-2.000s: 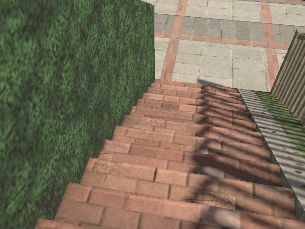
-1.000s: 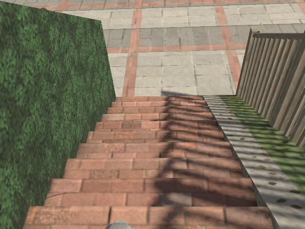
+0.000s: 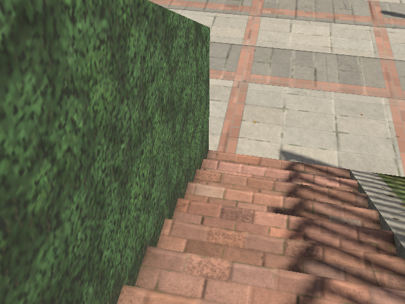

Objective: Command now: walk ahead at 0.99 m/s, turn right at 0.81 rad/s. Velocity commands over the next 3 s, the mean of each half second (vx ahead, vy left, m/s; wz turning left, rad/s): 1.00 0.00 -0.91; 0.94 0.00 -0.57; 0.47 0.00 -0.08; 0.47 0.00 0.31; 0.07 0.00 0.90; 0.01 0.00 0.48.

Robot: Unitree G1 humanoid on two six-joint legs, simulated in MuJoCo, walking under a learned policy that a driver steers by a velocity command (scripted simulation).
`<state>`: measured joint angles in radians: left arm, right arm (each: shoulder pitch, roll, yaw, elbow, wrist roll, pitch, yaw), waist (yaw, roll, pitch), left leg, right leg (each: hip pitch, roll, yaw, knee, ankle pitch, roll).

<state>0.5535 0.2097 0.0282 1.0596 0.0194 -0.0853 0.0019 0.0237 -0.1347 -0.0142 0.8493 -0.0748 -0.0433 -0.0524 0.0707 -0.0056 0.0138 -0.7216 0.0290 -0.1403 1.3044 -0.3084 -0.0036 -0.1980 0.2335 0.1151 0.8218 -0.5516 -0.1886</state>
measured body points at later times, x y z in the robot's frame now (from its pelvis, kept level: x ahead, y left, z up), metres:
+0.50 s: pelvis +0.44 +0.06 -0.27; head +0.46 +0.06 +0.18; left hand +0.72 +0.21 -0.37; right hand +0.19 -0.10 -0.39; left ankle +0.26 +0.19 -0.85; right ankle +0.56 -0.05 -0.95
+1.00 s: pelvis +0.85 +0.00 -0.56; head +0.85 +0.02 -0.11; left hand +1.15 +0.02 -0.66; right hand +0.59 -0.06 -0.69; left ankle +0.86 +0.09 -1.23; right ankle +0.81 -0.16 -1.08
